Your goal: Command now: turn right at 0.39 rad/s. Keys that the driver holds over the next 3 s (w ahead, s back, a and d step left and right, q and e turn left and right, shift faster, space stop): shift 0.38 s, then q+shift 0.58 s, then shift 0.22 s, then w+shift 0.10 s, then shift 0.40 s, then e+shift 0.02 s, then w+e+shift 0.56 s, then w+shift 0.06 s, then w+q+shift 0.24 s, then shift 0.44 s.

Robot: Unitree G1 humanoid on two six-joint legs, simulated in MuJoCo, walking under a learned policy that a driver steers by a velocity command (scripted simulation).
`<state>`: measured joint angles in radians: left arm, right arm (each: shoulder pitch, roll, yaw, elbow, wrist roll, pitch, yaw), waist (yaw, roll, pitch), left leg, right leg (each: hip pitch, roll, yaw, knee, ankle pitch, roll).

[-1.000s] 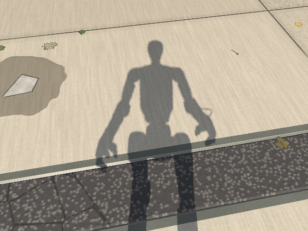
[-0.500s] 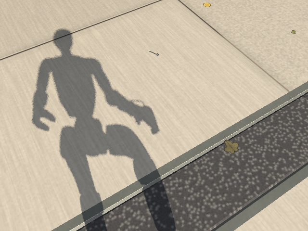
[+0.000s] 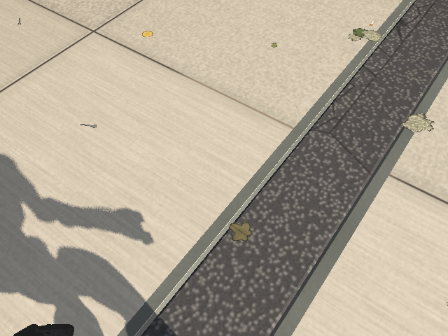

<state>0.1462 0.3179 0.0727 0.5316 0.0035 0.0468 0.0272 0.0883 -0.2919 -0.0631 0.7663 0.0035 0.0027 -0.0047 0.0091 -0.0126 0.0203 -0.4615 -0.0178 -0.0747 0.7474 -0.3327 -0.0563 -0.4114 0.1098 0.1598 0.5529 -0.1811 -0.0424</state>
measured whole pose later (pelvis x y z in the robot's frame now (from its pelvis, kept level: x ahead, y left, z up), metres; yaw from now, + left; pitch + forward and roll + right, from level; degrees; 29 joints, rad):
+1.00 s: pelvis -0.01 +0.07 +0.01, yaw +22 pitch +3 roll -4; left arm 0.05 0.30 0.09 0.64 0.01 0.00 0.04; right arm 0.22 -0.31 -0.07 0.60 0.02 0.04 -0.04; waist -0.02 -0.02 0.05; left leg -0.33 -0.09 -0.14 0.47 -0.18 0.09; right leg -0.61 0.04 0.12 1.07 -0.31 0.08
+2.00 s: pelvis +0.22 +0.11 +0.01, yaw +19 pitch +2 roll +2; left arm 0.19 0.31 0.06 0.70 0.03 0.02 -0.09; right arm 0.39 -0.31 -0.08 0.76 -0.04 -0.07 -0.01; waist -0.04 0.00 -0.02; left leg -0.04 0.06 0.15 0.30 -0.28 -0.05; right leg -0.63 -0.11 -0.02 0.95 -0.26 -0.03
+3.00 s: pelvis +0.97 +0.08 +0.00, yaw +12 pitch +1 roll +2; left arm 0.01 0.24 -0.01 0.66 0.01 -0.09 -0.01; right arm 0.33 -0.25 -0.01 0.87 0.01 -0.07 -0.03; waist -0.09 -0.05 0.07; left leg -0.04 -0.15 -0.03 0.34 -0.31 0.11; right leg -0.57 -0.01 0.06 0.52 0.10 0.02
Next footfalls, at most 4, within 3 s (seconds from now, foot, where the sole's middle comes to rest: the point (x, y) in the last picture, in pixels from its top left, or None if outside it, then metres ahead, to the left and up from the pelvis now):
0.06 left None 0.07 0.14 -0.77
0.36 right None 0.01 -0.12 -0.77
0.74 left None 0.03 0.14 -0.77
1.34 right None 0.15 -0.03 -0.77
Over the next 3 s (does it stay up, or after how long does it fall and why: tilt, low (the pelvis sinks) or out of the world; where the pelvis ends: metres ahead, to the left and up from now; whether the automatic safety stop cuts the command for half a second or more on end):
stays up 0.97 0.08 0.00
